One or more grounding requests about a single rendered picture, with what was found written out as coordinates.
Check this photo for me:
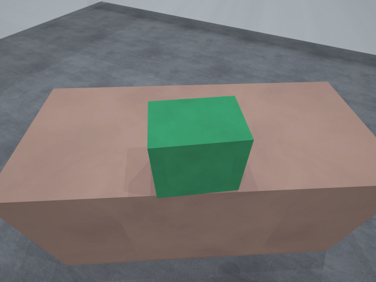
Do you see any carton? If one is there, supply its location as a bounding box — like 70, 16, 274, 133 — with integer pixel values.
147, 96, 254, 198

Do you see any pedestal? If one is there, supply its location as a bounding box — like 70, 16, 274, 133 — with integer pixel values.
0, 82, 376, 266

